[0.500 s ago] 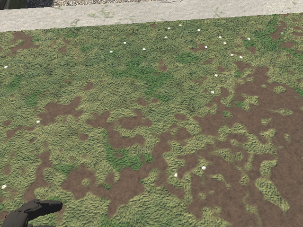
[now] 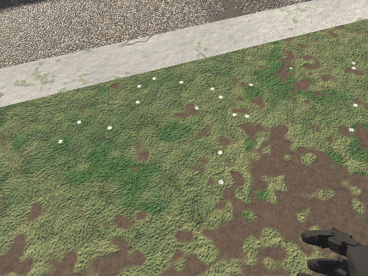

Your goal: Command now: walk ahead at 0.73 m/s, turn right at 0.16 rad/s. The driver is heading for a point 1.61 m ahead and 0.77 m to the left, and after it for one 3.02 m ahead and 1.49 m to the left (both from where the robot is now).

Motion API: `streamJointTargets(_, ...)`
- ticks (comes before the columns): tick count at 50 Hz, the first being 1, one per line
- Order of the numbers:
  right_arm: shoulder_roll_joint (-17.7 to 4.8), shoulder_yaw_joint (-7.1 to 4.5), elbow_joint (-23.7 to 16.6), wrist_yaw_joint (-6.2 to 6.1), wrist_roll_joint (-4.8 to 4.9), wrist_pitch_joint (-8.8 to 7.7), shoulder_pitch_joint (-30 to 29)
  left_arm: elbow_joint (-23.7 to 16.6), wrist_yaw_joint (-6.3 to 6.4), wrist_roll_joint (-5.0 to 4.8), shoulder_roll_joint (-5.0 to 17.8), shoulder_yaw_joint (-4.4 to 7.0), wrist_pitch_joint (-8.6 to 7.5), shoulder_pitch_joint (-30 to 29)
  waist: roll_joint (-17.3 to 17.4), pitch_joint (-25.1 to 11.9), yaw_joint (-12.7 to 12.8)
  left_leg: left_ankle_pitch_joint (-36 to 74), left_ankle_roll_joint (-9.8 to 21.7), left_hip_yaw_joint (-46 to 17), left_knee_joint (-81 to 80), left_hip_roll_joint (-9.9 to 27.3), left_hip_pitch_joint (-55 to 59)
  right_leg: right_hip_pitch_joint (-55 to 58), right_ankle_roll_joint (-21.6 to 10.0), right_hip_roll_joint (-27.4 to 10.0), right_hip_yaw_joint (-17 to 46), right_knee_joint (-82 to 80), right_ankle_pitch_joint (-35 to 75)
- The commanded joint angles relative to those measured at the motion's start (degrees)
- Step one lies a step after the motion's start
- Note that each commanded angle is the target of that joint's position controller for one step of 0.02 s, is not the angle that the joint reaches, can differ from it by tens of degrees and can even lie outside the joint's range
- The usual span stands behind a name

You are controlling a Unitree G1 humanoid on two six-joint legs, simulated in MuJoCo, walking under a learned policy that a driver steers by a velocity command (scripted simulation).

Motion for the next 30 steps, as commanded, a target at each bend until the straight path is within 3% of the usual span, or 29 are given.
streamJointTargets(1, -8.35, -3.60, 2.49, -1.38, 0.02, -1.66, 15.03, -1.17, 1.04, 1.09, 10.73, 2.26, -0.50, -0.55, -3.60, -7.03, -9.84, 0.52, 3.62, 5.14, -5.42, -6.50, 23.65, -3.15, 1.43, -11.52, 0.23, 21.21, 70.08)
streamJointTargets(2, -10.90, -4.40, 5.13, -2.00, -0.17, -2.07, 24.50, -1.90, 1.26, 1.35, 8.63, 1.75, -0.57, -2.36, -3.73, -11.34, -14.31, 5.37, 5.14, 1.11, -2.93, -1.02, 35.99, -11.18, 2.70, -9.08, -1.55, 34.86, 58.91)
streamJointTargets(3, -17.10, -6.08, 6.12, -1.87, -1.64, -2.15, 29.81, -3.21, 1.32, -1.42, 0.74, 0.16, -0.39, 6.01, 14.39, -21.95, -10.87, 34.64, 16.99, -24.53, 4.78, 19.18, 57.97, -31.56, 7.42, 0.24, -7.49, 64.65, 12.93)
streamJointTargets(4, -15.28, -6.55, 8.01, -0.30, 1.02, -1.48, 32.33, -2.24, 1.76, -0.64, 3.42, -0.05, -0.56, 6.74, 14.20, -29.36, -12.49, 43.26, 20.59, -39.41, -0.88, 20.31, 63.44, -40.09, 7.56, 4.01, -5.43, 72.15, -6.20)
streamJointTargets(5, -12.02, -6.12, 6.89, -0.05, 2.31, -1.29, 25.32, -3.69, 1.84, 0.39, 4.20, -0.38, -0.55, -0.33, 7.61, -21.30, -10.32, 39.25, 18.96, -30.67, -2.62, 16.78, 56.77, -44.48, 7.71, -2.52, -5.08, 70.06, -0.71)
streamJointTargets(6, -8.22, -5.27, 6.95, 0.12, 2.77, -1.16, 21.73, -5.18, 1.44, 1.57, 4.74, -0.83, -0.72, -7.13, 3.00, -14.71, -10.83, 35.20, 16.78, -24.97, -4.62, 13.03, 49.73, -45.64, 7.67, -5.01, -7.10, 64.97, 0.85)
streamJointTargets(8, -6.41, -4.61, 8.83, -0.40, 3.26, -0.71, 22.24, -8.26, 0.76, 3.51, 3.96, -1.10, 0.75, -12.99, 0.56, -6.84, -8.96, 35.87, 14.41, -20.48, -8.45, 8.09, 37.55, -44.30, 8.38, -7.05, -8.47, 57.74, 1.01)
streamJointTargets(9, -7.01, -4.75, 9.55, -0.53, 3.06, -0.47, 22.05, -8.63, 0.51, 3.48, 2.90, -1.50, 1.76, -12.23, 0.85, -6.25, -6.96, 36.59, 14.16, -19.90, -9.16, 7.18, 34.06, -42.45, 8.96, -7.62, -8.67, 54.77, 1.07)
streamJointTargets(12, -10.52, -5.94, 9.27, -0.42, 2.05, 0.04, 20.40, -9.97, 0.62, 2.87, 0.84, -2.79, 3.07, -11.79, 1.81, -7.14, -4.28, 40.99, 14.14, -17.19, -9.86, 4.36, 25.13, -37.39, 10.80, -7.33, -10.42, 43.82, 1.76)
streamJointTargets(14, -10.85, -6.37, 8.78, -0.56, 1.78, 1.04, 19.90, -11.21, 0.94, 1.98, 0.63, -3.40, 3.61, -14.66, 3.94, -7.89, -4.35, 36.68, 12.29, -15.90, -10.04, 1.75, 20.35, -33.26, 11.04, -6.23, -11.50, 36.98, 7.17)
streamJointTargets(17, -10.92, -7.05, 7.95, -0.67, 2.34, 2.66, 20.57, -12.47, 1.51, 1.44, 1.76, -3.51, 4.40, -19.34, 5.39, -8.22, -5.82, 25.70, 9.09, -17.60, -8.48, -0.80, 18.28, -29.99, 10.80, -5.30, -10.96, 31.19, 14.04)
streamJointTargets(20, -11.35, -7.87, 7.20, -0.94, 2.00, 4.20, 21.59, -13.90, 2.15, 1.12, 2.55, -3.56, 3.94, -22.61, 6.24, -6.80, -7.55, 16.32, 7.96, -23.35, -5.68, -1.32, 20.90, -30.30, 10.54, -4.62, -8.62, 25.21, 12.39)
streamJointTargets(22, -11.50, -8.36, 5.94, -1.25, 1.77, 5.00, 19.53, -13.50, 2.44, 0.70, 2.84, -3.48, 2.83, -20.47, 7.18, -5.18, -6.68, 9.78, 6.28, -27.02, -3.29, -2.11, 21.04, -26.56, 9.75, -4.64, -7.21, 16.67, 12.14)
streamJointTargets(23, -11.09, -8.40, 5.29, -1.39, 2.23, 5.23, 17.87, -12.90, 2.71, 0.80, 2.67, -3.45, 2.06, -17.98, 6.99, -4.08, -5.19, 4.37, 4.44, -27.40, -0.95, -3.65, 19.01, -21.87, 9.11, -5.54, -7.23, 8.89, 16.73)
streamJointTargets(24, -8.64, -7.86, 4.62, -1.40, 2.99, 5.13, 19.08, -12.62, 3.27, 1.39, 4.80, -2.89, 1.39, -15.90, 2.96, -5.29, -5.76, -8.08, 2.02, -25.05, 4.77, -5.75, 15.59, -15.51, 7.26, -13.30, -2.30, 4.84, 19.53)
streamJointTargets(25, -3.58, -6.77, 4.49, -1.63, 2.96, 5.22, 25.69, -13.74, 3.84, 1.33, 8.50, -2.15, 1.78, -16.24, -9.75, -9.14, -9.73, -37.54, -0.11, -13.95, 18.54, -11.70, 10.62, -8.14, 3.33, -29.36, 10.48, 5.40, 33.24)
streamJointTargets(26, -8.15, -7.68, 3.92, -1.98, 2.26, 5.94, 28.01, -13.69, 3.64, 0.81, 8.33, -1.70, 3.14, -15.24, -14.47, -12.74, -9.24, -45.23, -0.77, -6.29, 26.61, -14.30, 5.36, -7.92, -3.49, -34.67, 20.48, 2.95, 34.35)
streamJointTargets(27, -10.40, -8.11, 4.92, -1.95, 0.75, 6.56, 25.90, -14.05, 3.55, 0.42, 5.25, -2.01, 3.85, -16.25, -9.10, -9.23, -9.51, -39.91, -1.66, -4.63, 32.66, -9.64, 3.32, -10.48, -3.97, -32.58, 16.93, 2.00, 29.72)
streamJointTargets(28, -10.77, -8.41, 5.14, -1.33, 0.68, 7.05, 22.63, -14.56, 3.55, 0.45, 2.28, -2.71, 4.13, -18.32, -6.20, -5.94, -9.18, -35.13, -2.43, -4.41, 34.41, -8.12, 3.67, -14.35, -2.75, -28.13, 9.59, 1.33, 26.30)
streamJointTargets(30, -9.43, -8.20, 4.68, -0.04, 1.34, 8.16, 20.93, -14.89, 3.75, 1.49, 2.50, -2.46, 4.50, -20.74, -8.07, -3.82, -9.84, -30.25, -4.24, -2.27, 38.57, -6.33, 4.98, -18.57, -2.01, -23.52, -0.67, 0.61, 28.74)
Keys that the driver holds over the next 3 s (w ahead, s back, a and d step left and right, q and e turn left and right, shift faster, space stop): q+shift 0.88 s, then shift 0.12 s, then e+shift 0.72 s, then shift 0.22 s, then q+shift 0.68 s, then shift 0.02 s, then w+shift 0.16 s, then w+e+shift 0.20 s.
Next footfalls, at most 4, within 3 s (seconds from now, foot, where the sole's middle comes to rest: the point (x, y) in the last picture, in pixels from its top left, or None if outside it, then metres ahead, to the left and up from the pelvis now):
0.04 left None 0.25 0.14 -0.76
0.48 right None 0.41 -0.01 -0.76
0.92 left None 0.22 0.15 -0.76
1.40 right None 0.32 0.00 -0.76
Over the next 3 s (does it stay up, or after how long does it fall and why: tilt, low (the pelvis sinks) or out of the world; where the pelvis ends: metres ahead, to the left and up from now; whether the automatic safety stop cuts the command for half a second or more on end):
stays up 0.31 0.18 0.02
